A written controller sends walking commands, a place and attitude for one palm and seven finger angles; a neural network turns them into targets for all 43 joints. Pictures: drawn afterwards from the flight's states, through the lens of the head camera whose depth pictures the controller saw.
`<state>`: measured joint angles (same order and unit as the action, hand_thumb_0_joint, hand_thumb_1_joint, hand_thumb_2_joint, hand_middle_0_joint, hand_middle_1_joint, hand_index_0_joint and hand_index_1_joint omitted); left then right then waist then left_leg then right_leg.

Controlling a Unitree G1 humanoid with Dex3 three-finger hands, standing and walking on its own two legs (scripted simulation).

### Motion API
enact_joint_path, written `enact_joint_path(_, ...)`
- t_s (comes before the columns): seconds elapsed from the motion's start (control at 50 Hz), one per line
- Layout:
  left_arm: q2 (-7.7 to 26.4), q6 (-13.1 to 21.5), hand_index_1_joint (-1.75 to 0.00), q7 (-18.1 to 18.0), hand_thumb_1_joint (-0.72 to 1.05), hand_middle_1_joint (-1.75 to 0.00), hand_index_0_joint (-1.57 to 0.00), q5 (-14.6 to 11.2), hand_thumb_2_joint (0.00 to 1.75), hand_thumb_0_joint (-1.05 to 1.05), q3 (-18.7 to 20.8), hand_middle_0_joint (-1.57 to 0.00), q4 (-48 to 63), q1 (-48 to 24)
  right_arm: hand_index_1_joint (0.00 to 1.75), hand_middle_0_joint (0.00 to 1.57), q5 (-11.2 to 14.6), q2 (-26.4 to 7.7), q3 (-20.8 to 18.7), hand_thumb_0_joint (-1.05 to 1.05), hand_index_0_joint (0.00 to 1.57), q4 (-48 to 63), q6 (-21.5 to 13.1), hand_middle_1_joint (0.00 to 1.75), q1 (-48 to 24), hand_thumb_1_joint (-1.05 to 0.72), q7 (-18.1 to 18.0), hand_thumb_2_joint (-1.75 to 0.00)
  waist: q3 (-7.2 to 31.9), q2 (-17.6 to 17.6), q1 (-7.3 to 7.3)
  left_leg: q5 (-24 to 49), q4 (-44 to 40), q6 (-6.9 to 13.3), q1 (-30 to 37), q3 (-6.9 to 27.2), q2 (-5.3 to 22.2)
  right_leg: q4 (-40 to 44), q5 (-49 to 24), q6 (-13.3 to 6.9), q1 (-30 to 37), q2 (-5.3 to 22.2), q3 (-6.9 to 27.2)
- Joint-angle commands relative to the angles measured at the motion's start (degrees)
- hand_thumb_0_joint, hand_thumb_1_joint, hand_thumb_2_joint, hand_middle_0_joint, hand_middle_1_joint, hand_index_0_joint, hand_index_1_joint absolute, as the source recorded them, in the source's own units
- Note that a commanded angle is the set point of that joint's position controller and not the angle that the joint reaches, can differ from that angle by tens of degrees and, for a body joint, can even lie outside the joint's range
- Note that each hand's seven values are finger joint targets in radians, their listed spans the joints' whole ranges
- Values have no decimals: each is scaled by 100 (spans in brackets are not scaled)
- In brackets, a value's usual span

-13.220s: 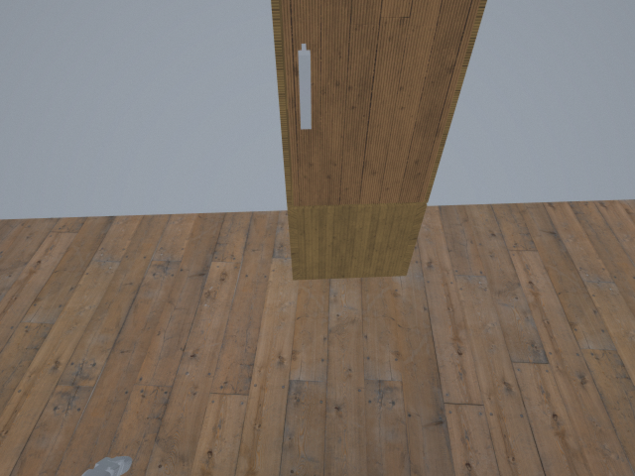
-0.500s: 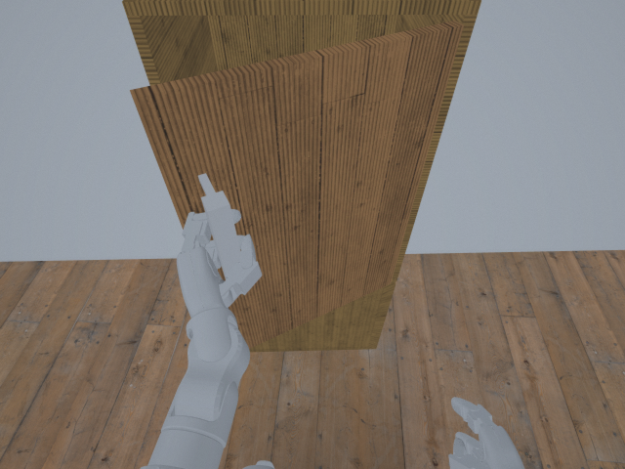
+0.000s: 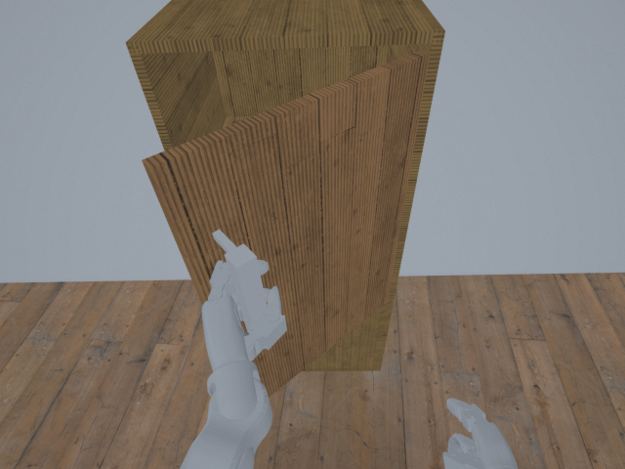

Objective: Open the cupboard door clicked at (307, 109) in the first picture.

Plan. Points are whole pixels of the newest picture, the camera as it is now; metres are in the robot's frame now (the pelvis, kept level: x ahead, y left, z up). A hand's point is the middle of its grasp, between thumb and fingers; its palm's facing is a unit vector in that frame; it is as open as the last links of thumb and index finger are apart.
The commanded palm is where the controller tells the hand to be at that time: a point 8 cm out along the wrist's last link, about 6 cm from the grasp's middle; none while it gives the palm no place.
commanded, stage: open thumb and fingers to let go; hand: left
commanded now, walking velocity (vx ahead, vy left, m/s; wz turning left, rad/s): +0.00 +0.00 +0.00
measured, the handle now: (242, 291) +0.32 +0.11 +0.09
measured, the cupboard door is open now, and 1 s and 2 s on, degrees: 40 40 42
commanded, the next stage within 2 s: slide the hand sideways off the handle in 0.74 s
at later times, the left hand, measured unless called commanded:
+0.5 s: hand (250, 320) +0.28 +0.09 +0.09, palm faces +0.36 -0.93 +0.00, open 13.3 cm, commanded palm +0.23 +0.11 +0.09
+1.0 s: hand (260, 351) +0.24 +0.07 +0.09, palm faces -0.05 -1.00 -0.01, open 16.3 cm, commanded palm +0.23 +0.11 +0.09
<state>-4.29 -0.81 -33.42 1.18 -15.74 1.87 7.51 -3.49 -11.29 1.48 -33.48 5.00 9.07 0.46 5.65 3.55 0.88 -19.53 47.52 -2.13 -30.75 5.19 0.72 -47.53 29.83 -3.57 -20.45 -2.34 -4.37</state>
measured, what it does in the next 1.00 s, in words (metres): stands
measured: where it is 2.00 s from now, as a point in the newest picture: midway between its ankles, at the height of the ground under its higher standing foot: outside the picture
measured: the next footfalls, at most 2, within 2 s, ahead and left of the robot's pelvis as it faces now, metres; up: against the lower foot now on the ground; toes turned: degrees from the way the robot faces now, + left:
none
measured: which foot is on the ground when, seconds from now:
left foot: down 0.00-1.00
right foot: down 0.00-1.00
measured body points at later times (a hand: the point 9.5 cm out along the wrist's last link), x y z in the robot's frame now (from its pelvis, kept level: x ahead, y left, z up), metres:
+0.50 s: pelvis +0.01 +0.01 +0.00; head +0.01 -0.01 +0.45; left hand +0.25 +0.14 +0.09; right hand +0.19 -0.21 -0.09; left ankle +0.06 +0.15 -0.70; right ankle -0.05 -0.07 -0.70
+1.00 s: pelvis -0.01 +0.03 -0.01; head -0.01 +0.01 +0.44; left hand +0.24 +0.13 +0.09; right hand +0.17 -0.19 -0.09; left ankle +0.06 +0.15 -0.70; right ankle -0.05 -0.07 -0.70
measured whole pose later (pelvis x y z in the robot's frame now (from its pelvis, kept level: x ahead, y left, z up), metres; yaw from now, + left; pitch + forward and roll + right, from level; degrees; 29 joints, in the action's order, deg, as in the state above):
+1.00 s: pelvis -0.01 +0.03 -0.01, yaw -1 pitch +4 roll -1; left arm 2.1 7.2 -11.7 -0.1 -16.9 6.0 12.6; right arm -0.8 -11.3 1.7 -27.8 2.4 12.3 1.3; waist 4.8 3.0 0.1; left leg -19.4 50.3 -0.9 -34.6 3.8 -0.4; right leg -50.5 29.7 -1.5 -24.4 -0.9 -3.2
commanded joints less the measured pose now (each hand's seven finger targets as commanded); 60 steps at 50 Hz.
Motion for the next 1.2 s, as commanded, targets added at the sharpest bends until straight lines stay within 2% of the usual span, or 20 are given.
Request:
enact_joint_path(0.0, -733, 423, -131, -145, 55, -131, -38, 214, 75, 0, 269, -38, 1196, -910, 30, 20, 8, -317, -187, 0, 20, 1080, -393, 30, -890, -90, -32, -90, 884, -919, -211, 931, -139, 298, 859, -317, -226, 1237, -2611, 412, -414, 514, 619)
enact_joint_path(0.04, -713, 498, -130, -40, 41, -130, -36, 231, 69, 0, 190, -36, 1245, -886, 30, 20, 28, -361, -212, 0, 20, 1078, -406, 30, -702, -90, -37, -90, 911, -1071, -105, 1095, -148, 311, 890, -319, -216, 1140, -3199, 470, -315, 521, 581)
enact_joint_path(0.1, -786, 601, -127, 85, 20, -127, -35, 264, 60, 0, 6, -35, 1484, -721, 30, 20, 50, -401, -252, 0, 20, 1152, -428, 30, -555, -90, -15, -90, 1036, -909, -56, 1294, -151, 332, 967, -327, -185, 942, -3682, 476, -264, 495, 474)
enact_joint_path(0.16, -676, 656, -125, 185, -1, -125, -33, 246, 51, 0, 41, -33, 1570, -223, 30, 20, 63, -421, -263, 0, 20, 1223, -454, 30, -463, -90, -12, -90, 1020, -1008, -92, 1373, -129, 335, 926, -337, -188, 926, -4013, 500, -159, 498, 469)
enact_joint_path(0.2, -634, 685, -124, 209, -15, -124, -32, 175, 45, 0, 77, -32, 1670, -296, 30, 20, 73, -425, -243, 0, 20, 1243, -423, 30, -482, -90, -33, -90, 946, -1002, -64, 1297, -141, 331, 894, -346, -203, 935, -3950, 507, -178, 509, 477)
enact_joint_path(0.3, -715, 728, -120, 146, -50, -120, -30, 250, 30, 0, -33, -30, 1757, -334, 30, 20, 64, -433, -239, 0, 20, 1276, -444, 30, -516, -90, -43, -90, 945, -758, -51, 1294, -110, 343, 973, -357, -177, 870, -3518, 430, -385, 434, 377)
enact_joint_path(0.34, -754, 771, -120, 140, -50, -120, -30, 250, 30, 0, -94, -30, 1841, -375, 30, 20, 69, -434, -246, 0, 20, 1290, -481, 30, -488, -90, -43, -90, 1018, -790, -44, 1316, -90, 346, 988, -344, -170, 822, -3502, 427, -401, 415, 347)
enact_joint_path(0.5, -984, 747, -80, 143, -50, -80, -23, 303, 30, 0, -394, -23, 1784, -515, 30, 20, 111, -457, -252, 0, 20, 1297, -530, 30, -503, -90, -1, -90, 950, -706, 30, 1270, -87, 364, 1038, -282, -119, 721, -2861, 314, -703, 290, 171)
enact_joint_path(0.62, -1235, 565, -50, 63, -50, -50, -18, 307, 30, 0, -580, -18, 1801, -543, 30, 20, 137, -422, -246, 0, 20, 1350, -523, 30, -609, -90, 72, -90, 1021, -530, -25, 1265, -124, 350, 1105, -250, -87, 656, -2425, 205, -780, 185, 28)
enact_joint_path(0.7, -1205, 445, -30, -26, -50, -30, -15, 278, 30, 0, -469, -15, 1674, -745, 30, 20, 134, -402, -222, 0, 20, 1296, -493, 30, -745, -90, 91, -90, 951, -494, -90, 1044, -178, 325, 1030, -230, -84, 689, -1978, 162, -860, 153, 3)
enact_joint_path(0.82, -1245, 306, -30, -146, -50, -30, -15, 261, 30, 0, -346, -15, 1439, -964, 30, 20, 106, -362, -204, 0, 20, 1223, -459, 30, -865, -90, 111, -90, 927, -563, -145, 882, -182, 299, 999, -245, -90, 784, -1631, 141, -908, 143, 10)
enact_joint_path(0.84, -427, 663, -30, 1085, -50, -30, -15, 825, 30, 0, -1535, -15, 1632, -904, 30, 20, 157, -614, -227, 0, 20, 1161, -407, 30, -274, -90, 190, -90, 471, -924, 497, 1043, -234, 413, 1044, -225, -115, 752, -2138, 223, -1190, 191, 320)
enact_joint_path(0.86, -56, 969, -30, 1746, -50, -30, -15, 506, 30, 0, -1091, -15, 2090, -1054, 30, 20, 227, -593, -334, 0, 20, 1363, -383, 30, -222, -90, 175, -90, 1047, -542, 235, 1190, -218, 445, 1090, -275, -122, 626, -2497, 182, -868, 205, 359)
enact_joint_path(0.88, 220, 1213, -30, 2240, -50, -30, -15, 354, 30, 0, -958, -15, 2177, -1025, 30, 20, 249, -565, -291, 0, 20, 1440, -432, 30, -251, -90, 139, -90, 1225, -327, 206, 1226, -171, 456, 1192, -322, -146, 559, -2649, 183, -795, 233, 368)
enact_joint_path(0.9, 260, 1379, -30, 2589, -50, -30, -15, 179, 30, 0, -907, -15, 2238, -1024, 30, 20, 283, -540, -252, 0, 20, 1526, -489, 30, -195, -90, 107, -90, 1215, -326, 235, 1137, -152, 470, 1196, -325, -151, 553, -2555, 194, -831, 233, 337)
enact_joint_path(0.94, 218, 1532, -30, 2856, -50, -30, -15, -180, 30, 0, -680, -15, 2074, -950, 30, 20, 346, -496, -181, 0, 20, 1627, -623, 30, -227, -90, 27, -90, 883, -445, 244, 653, -190, 448, 1071, -303, -136, 690, -1886, 217, -1057, 185, 292)
enact_joint_path(0.98, 25, 1550, -30, 2719, -50, -30, -15, -396, 30, 0, -579, -15, 1815, -934, 30, 20, 386, -496, -135, 0, 20, 1652, -743, 30, -307, -90, -23, -90, 514, -588, 230, 108, -310, 404, 935, -212, -104, 819, -1050, 230, -1295, 138, 208)
enact_joint_path(1.02, 99, 1546, -30, 2412, -50, -30, -15, -399, 30, 0, -353, -15, 1785, -1052, 30, 20, 372, -519, -132, 0, 20, 1632, -811, 30, -333, -90, -42, -90, 510, -664, 148, -177, -389, 374, 866, -177, -115, 851, -613, 223, -1343, 127, 206)
enact_joint_path(1.08, 287, 1483, -30, 2074, -50, -30, -15, -196, 30, 0, -150, -15, 1775, -733, 30, 20, 326, -518, -151, 0, 20, 1669, -809, 30, -342, -90, 1, -90, 761, -598, -18, -119, -427, 379, 874, -248, -133, 785, -594, 200, -1221, 133, 198)
enact_joint_path(1.18, 380, 1364, -30, 1969, -50, -30, -15, -9, 30, 0, -73, -15, 1673, -217, 30, 20, 315, -526, -144, 0, 20, 1783, -673, 30, -337, -90, 71, -90, 553, -656, -99, -49, -464, 381, 748, -361, -113, 847, -605, 198, -1161, 141, 227)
